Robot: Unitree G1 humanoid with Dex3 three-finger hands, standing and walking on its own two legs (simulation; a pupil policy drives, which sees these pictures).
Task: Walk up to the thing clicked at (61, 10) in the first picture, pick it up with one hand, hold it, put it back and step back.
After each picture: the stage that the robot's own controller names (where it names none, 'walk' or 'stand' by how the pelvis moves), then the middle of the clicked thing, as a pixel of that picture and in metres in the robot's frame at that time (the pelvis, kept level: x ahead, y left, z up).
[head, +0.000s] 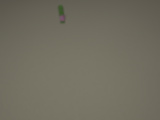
stand; (61, 14) +1.95 +0.34 -0.65
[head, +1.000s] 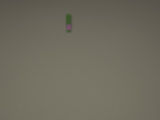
walk; (68, 23) +1.84 +0.18 -0.64
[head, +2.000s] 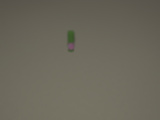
walk; (70, 41) +1.26 +0.13 -0.65
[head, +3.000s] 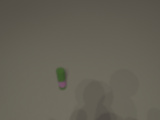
walk; (61, 79) +0.82 +0.21 -0.65
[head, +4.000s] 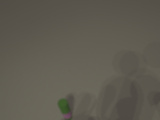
walk; (65, 110) +0.54 +0.25 -0.64
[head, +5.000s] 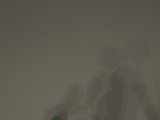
stand; out of the picture +0.43 +0.22 -0.65
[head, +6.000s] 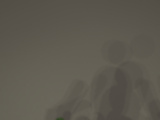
stand; out of the picture +0.40 +0.20 -0.65
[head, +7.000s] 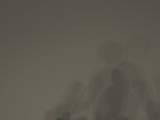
stand; out of the picture +0.40 +0.20 -0.65
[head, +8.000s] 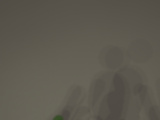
stand; out of the picture +0.44 +0.22 -0.66
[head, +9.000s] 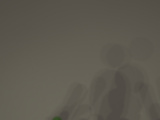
stand; out of the picture +0.43 +0.23 -0.66
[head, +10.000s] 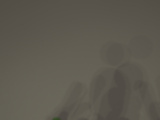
stand; out of the picture +0.42 +0.23 -0.66
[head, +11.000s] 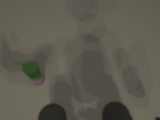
go down; (35, 74) +0.46 +0.25 -0.41
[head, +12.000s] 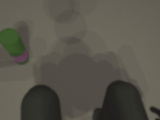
go down; (16, 49) +0.49 +0.28 -0.26
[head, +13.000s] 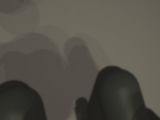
close in; out of the picture +0.47 +0.31 -0.17
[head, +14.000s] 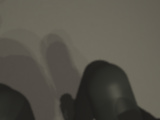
close; out of the picture +0.46 +0.34 -0.16
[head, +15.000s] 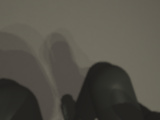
lift; out of the picture +0.42 +0.31 -0.16
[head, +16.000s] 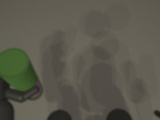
lift; (25, 80) +0.34 +0.20 +0.01
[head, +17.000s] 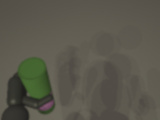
hold; (40, 90) +0.32 +0.17 +0.02
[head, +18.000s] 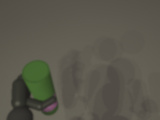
hold; (44, 92) +0.32 +0.16 +0.03
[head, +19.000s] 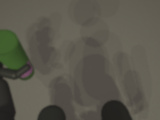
crouch; (16, 60) +0.42 +0.22 -0.04
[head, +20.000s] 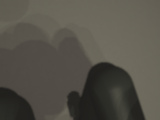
lower; out of the picture +0.46 +0.30 -0.16
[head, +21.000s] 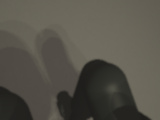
lower; out of the picture +0.45 +0.34 -0.16
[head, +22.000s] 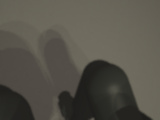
lower; out of the picture +0.45 +0.33 -0.16
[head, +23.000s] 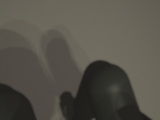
lower; out of the picture +0.44 +0.33 -0.17
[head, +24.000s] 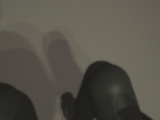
lower; out of the picture +0.44 +0.32 -0.16
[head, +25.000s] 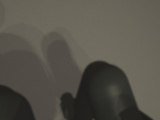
open; out of the picture +0.45 +0.30 -0.17
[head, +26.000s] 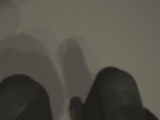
stand; out of the picture +0.45 +0.29 -0.18
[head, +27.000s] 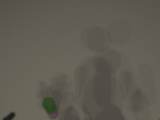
stand; (51, 108) +0.42 +0.21 -0.54
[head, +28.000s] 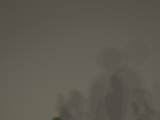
stand; out of the picture +0.41 +0.21 -0.60
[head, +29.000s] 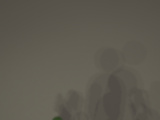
stand; out of the picture +0.41 +0.20 -0.60
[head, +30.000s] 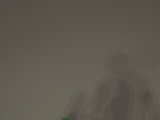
stand; out of the picture +0.43 +0.19 -0.65
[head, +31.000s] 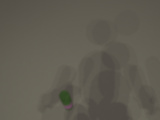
walk; (66, 101) +0.47 +0.17 -0.63
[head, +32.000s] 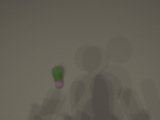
walk; (57, 78) +0.68 +0.21 -0.63
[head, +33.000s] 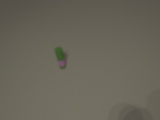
stand; (60, 58) +1.00 +0.32 -0.63
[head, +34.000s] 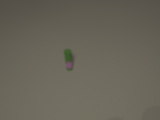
stand; (68, 60) +1.06 +0.20 -0.65
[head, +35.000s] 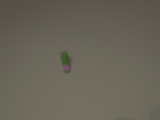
stand; (65, 62) +1.05 +0.23 -0.66
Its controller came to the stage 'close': yes
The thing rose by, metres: 0.67
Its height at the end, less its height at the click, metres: +0.00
